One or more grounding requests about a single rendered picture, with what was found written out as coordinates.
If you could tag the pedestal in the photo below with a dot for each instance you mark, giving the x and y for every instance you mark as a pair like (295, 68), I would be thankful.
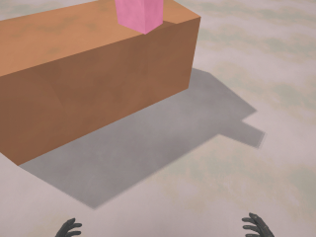
(67, 72)

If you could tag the robot right hand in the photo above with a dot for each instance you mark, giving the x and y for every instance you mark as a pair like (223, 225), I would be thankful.
(261, 227)

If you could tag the carton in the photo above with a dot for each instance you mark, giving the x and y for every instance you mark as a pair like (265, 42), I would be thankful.
(140, 15)

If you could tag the robot left hand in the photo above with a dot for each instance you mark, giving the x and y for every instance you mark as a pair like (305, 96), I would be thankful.
(68, 225)

